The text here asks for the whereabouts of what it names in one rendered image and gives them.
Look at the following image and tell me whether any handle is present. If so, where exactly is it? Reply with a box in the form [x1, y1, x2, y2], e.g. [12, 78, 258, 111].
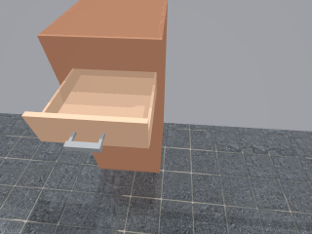
[63, 131, 105, 153]

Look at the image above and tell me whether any cabinet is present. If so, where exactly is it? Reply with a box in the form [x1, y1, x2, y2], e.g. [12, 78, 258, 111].
[37, 0, 168, 173]

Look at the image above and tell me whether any drawer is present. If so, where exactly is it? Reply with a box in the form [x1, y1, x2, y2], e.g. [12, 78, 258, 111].
[21, 68, 157, 149]

